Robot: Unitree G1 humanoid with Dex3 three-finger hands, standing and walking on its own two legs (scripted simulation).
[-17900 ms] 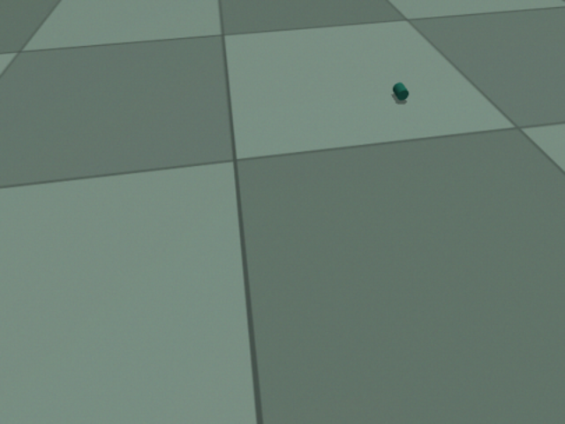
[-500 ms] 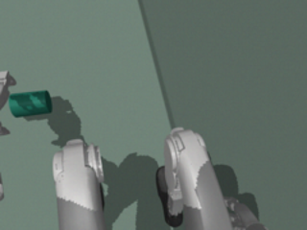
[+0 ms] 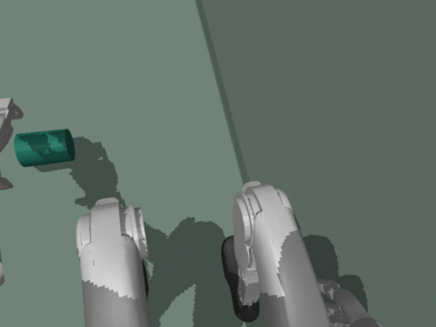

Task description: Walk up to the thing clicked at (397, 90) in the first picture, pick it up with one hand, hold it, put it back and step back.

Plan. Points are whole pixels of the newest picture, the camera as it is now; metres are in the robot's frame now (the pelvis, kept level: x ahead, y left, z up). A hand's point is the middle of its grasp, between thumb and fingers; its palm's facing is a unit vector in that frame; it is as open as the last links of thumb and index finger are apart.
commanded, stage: rise first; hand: left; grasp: from above
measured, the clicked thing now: (46, 147) +0.46 +0.34 -0.28
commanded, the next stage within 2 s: approach in 0.34 s
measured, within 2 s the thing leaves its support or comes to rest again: neither
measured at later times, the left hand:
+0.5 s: hand out of the picture +0.41 +0.37 -0.16, palm faces -0.46 -0.09 -0.89, open 13.9 cm
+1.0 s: hand (41, 128) +0.46 +0.31 -0.17, palm faces -0.43 -0.07 -0.90, open 13.7 cm
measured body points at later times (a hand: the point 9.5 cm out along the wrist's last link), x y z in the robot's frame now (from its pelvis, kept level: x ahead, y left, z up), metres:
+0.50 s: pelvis +0.00 +0.00 +0.00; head +0.23 +0.09 +0.38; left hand +0.43 +0.37 -0.11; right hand +0.08 -0.27 -0.11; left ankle +0.07 +0.13 -0.29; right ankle +0.10 -0.13 -0.29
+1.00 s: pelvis +0.00 +0.00 +0.00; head +0.24 +0.07 +0.37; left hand +0.48 +0.31 -0.12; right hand +0.04 -0.27 -0.10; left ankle +0.07 +0.13 -0.29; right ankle +0.10 -0.13 -0.29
